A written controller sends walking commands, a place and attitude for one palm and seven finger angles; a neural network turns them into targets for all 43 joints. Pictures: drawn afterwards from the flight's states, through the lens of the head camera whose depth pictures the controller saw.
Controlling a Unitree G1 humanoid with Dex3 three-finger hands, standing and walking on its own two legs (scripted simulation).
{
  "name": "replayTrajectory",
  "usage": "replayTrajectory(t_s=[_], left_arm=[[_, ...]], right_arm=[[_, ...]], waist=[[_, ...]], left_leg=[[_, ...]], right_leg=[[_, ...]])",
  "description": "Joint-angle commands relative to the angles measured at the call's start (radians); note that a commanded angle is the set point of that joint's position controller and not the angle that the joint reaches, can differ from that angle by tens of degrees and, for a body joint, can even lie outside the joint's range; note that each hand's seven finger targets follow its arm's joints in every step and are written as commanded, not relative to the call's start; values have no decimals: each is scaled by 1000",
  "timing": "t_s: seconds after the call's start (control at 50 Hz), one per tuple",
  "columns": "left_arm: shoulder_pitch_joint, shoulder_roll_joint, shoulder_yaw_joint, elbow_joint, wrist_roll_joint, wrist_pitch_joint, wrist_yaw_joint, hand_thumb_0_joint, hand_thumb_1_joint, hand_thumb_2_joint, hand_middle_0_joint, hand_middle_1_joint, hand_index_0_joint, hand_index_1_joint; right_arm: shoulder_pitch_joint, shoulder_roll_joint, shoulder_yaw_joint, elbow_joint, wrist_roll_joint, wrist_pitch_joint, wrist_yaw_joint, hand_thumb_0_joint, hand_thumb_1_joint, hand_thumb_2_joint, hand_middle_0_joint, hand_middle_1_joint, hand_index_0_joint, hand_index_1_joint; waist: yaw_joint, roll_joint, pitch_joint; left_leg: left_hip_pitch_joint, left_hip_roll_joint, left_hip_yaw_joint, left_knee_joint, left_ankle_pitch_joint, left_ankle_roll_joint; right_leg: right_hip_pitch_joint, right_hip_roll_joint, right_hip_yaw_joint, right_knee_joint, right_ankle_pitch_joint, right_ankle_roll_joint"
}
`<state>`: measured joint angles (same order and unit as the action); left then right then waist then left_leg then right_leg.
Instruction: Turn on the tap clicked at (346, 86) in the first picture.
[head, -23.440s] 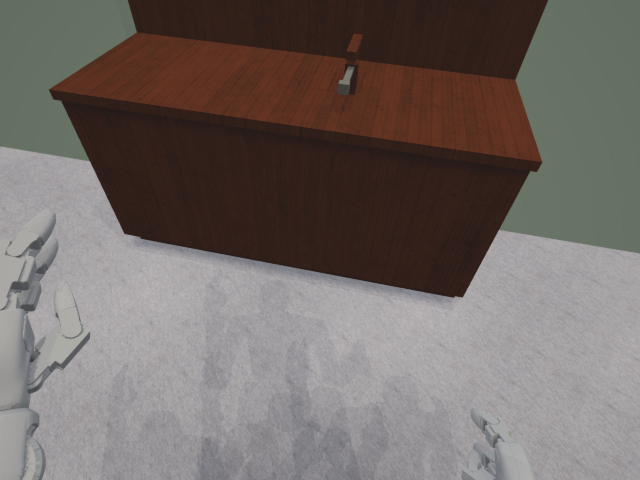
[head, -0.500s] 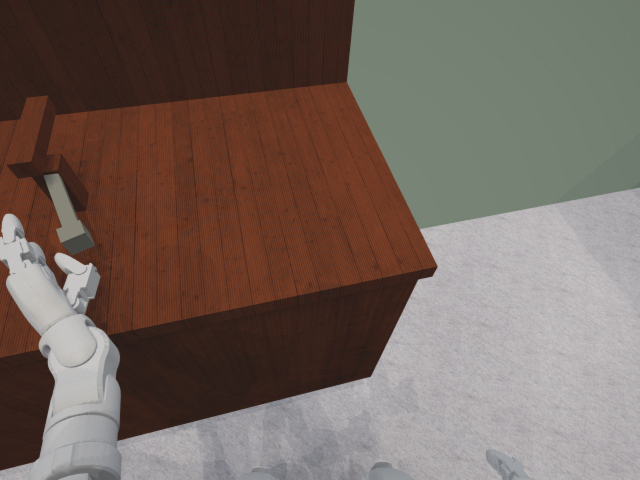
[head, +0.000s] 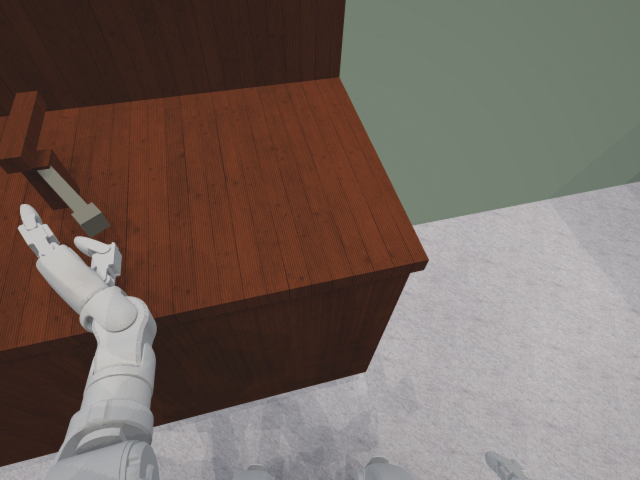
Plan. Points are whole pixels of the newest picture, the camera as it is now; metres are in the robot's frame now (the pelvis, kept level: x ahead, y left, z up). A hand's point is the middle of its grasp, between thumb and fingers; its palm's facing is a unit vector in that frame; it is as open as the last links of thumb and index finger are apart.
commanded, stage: push the lever round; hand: left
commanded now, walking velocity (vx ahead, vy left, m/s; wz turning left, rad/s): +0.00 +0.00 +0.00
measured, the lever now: (91, 220) +0.42 +0.31 +0.06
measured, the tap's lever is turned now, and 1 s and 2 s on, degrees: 33 53 54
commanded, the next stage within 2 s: lift the hand up off the lever in 1.08 s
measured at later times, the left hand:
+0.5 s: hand (141, 227) +0.43 +0.25 +0.04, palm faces +0.84 -0.53 -0.09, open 7.8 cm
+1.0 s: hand (149, 209) +0.46 +0.25 +0.04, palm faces +0.85 -0.52 -0.10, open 8.1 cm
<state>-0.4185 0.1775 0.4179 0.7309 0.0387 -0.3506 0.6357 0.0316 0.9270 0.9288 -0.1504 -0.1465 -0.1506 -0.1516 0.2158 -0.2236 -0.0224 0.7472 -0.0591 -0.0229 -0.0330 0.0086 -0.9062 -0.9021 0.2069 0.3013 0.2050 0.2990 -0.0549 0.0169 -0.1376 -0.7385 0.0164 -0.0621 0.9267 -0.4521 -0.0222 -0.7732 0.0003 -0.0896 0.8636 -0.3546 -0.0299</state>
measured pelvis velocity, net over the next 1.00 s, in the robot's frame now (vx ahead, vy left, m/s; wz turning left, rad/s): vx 0.01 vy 0.00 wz -0.01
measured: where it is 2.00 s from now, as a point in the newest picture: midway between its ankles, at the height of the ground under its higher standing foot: outside the picture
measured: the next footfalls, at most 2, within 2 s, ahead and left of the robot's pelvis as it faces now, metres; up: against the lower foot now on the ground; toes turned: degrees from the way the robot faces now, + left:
none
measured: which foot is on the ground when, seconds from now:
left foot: down 0.00-1.00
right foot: down 0.00-1.00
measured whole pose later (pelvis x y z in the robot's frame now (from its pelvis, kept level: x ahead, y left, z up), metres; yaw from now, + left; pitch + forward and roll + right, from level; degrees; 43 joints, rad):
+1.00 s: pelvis +0.01 +0.00 +0.00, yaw -1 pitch +19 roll -2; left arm -0.72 0.19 0.51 1.03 0.16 -0.37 0.87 0.05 0.90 0.91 -0.15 -0.15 -0.11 -0.14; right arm 0.28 -0.21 -0.05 0.79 -0.12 0.03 0.04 0.01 -0.91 -0.90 0.21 0.30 0.20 0.30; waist -0.12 0.01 -0.16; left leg -0.80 0.02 -0.06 0.95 -0.47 -0.02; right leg -0.84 0.00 -0.08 0.88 -0.36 -0.02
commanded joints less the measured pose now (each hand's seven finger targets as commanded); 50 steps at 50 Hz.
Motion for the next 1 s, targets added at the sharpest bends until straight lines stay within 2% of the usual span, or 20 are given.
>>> replayTrajectory(t_s=[0.0,0.04,0.1,0.14,0.2,0.24,0.3,0.34,0.36,0.44,0.5,0.54,0.6,0.64,0.72,0.74,0.78,0.84,0.92,0.98], left_arm=[[-436,189,-34,-235,43,-85,37,0,900,900,-150,-150,-150,-150],[-425,224,7,-195,54,-77,60,0,900,900,-150,-150,-150,-150],[-461,184,-31,-189,69,-74,81,0,900,900,-150,-150,-150,-150],[-453,203,-1,-167,78,-69,102,0,900,900,-150,-150,-150,-150],[-503,151,-45,-164,87,-66,123,0,900,900,-150,-150,-150,-150],[-486,201,15,-124,91,-61,143,0,900,900,-150,-150,-150,-150],[-536,140,-34,-98,102,-60,160,0,900,900,-150,-150,-150,-150],[-512,205,37,-62,107,-56,180,0,900,900,-150,-150,-150,-150],[-553,178,8,-60,109,-56,182,0,900,900,-150,-150,-150,-150],[-601,213,41,-27,126,-61,203,0,900,900,-150,-150,-150,-150],[-657,196,16,5,138,-68,209,0,900,900,-150,-150,-150,-150],[-653,256,68,14,145,-75,213,0,900,900,-150,-150,-150,-150],[-667,233,46,-3,146,-87,209,0,900,900,-150,-150,-150,-150],[-662,237,55,20,149,-81,209,0,900,900,-150,-150,-150,-150],[-682,221,39,21,144,-80,208,0,900,900,-150,-150,-150,-150],[-678,239,58,32,146,-77,210,0,900,900,-150,-150,-150,-150],[-725,202,23,34,144,-79,211,0,900,900,-150,-150,-150,-150],[-715,243,54,52,156,-81,216,0,900,900,-150,-150,-150,-150],[-765,237,34,84,172,-83,218,0,900,900,-150,-150,-150,-150],[-800,251,41,78,179,-94,222,0,900,900,-150,-150,-150,-150]], right_arm=[[21,-138,-50,-87,-7,-39,-6,0,-900,-900,200,300,200,300],[26,-143,-52,-76,-11,-36,-5,0,-900,-900,200,300,200,300],[28,-137,-54,-79,-13,-34,2,0,-900,-900,200,300,200,300],[33,-140,-57,-68,-18,-29,3,0,-900,-900,200,300,200,300],[36,-134,-58,-69,-22,-29,15,0,-900,-900,200,300,200,300],[39,-140,-61,-60,-26,-24,15,0,-900,-900,200,300,200,300],[44,-132,-60,-61,-31,-25,26,0,-900,-900,200,300,200,300],[45,-137,-63,-54,-34,-19,25,0,-900,-900,200,300,200,300],[49,-133,-59,-58,-34,-15,28,0,-900,-900,200,300,200,300],[58,-134,-61,-44,-40,-10,31,0,-900,-900,200,300,200,300],[68,-132,-62,-43,-45,-8,37,0,-900,-900,200,300,200,300],[82,-139,-65,-37,-50,-3,36,0,-900,-900,200,300,200,300],[94,-133,-67,-45,-51,2,43,0,-900,-900,200,300,200,300],[102,-137,-68,-36,-53,8,45,0,-900,-900,200,300,200,300],[112,-137,-72,-44,-52,14,51,0,-900,-900,200,300,200,300],[115,-141,-71,-38,-54,17,50,0,-900,-900,200,300,200,300],[122,-139,-70,-36,-54,18,55,0,-900,-900,200,300,200,300],[130,-146,-73,-26,-59,21,55,0,-900,-900,200,300,200,300],[135,-144,-71,-26,-61,22,61,0,-900,-900,200,300,200,300],[142,-143,-71,-24,-66,25,63,0,-900,-900,200,300,200,300]], waist=[[-25,59,-359],[-17,48,-350],[-26,27,-368],[-17,46,-358],[-32,43,-364],[-20,27,-354],[-34,29,-347],[-20,18,-344],[-39,8,-351],[-36,47,-355],[-59,16,-367],[-42,32,-391],[-49,38,-440],[-46,78,-428],[-56,46,-437],[-50,81,-427],[-72,58,-414],[-62,69,-413],[-78,44,-400],[-77,76,-422]], left_leg=[[106,-27,27,-115,242,20],[91,-26,25,-114,244,21],[86,-27,28,-113,250,22],[93,-25,24,-116,263,18],[108,-24,27,-114,282,15],[87,-23,23,-116,272,16],[86,-25,28,-116,259,16],[59,-26,29,-114,239,21],[57,-28,33,-113,230,24],[55,-27,33,-110,226,24],[50,-26,33,-99,228,28],[53,-27,31,-95,257,26],[75,-27,38,-82,307,25],[86,-25,36,-82,326,20],[85,-23,36,-83,331,20],[88,-24,34,-85,332,17],[100,-20,31,-82,348,16],[100,-18,23,-84,350,12],[79,-20,27,-85,322,19],[98,-21,28,-81,338,18]], right_leg=[[280,-2,69,-103,200,8],[282,1,68,-103,201,7],[292,-3,67,-100,215,9],[283,2,63,-99,215,6],[273,1,54,-96,226,6],[281,2,56,-101,217,5],[264,0,50,-101,204,7],[276,2,59,-107,191,8],[276,-4,60,-107,188,12],[264,-3,62,-108,185,9],[253,-4,59,-101,188,13],[268,-1,60,-91,220,9],[286,0,59,-78,275,11],[264,4,55,-75,282,7],[276,6,51,-75,286,10],[264,7,52,-76,280,7],[243,8,44,-74,283,9],[235,11,41,-70,271,5],[231,8,42,-74,256,7],[226,10,43,-71,264,6]])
